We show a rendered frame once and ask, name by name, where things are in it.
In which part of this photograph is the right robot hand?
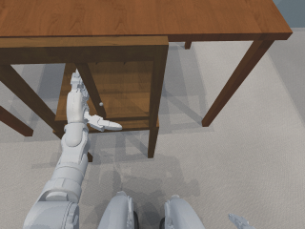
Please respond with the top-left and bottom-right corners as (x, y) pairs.
(228, 213), (255, 229)

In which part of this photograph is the table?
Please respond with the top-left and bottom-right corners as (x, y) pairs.
(0, 0), (293, 137)

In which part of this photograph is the robot left upper arm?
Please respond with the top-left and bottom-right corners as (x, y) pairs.
(24, 201), (80, 229)

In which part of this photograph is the left robot hand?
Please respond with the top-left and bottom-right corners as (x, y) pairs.
(66, 69), (123, 132)

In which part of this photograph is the left robot thigh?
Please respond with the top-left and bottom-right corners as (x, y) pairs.
(97, 195), (133, 229)

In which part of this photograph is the chair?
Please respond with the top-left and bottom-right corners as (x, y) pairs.
(0, 35), (169, 162)

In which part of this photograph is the left robot forearm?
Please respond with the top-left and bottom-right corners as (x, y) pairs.
(22, 122), (91, 229)

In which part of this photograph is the robot right shin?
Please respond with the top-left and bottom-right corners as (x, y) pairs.
(164, 195), (180, 229)

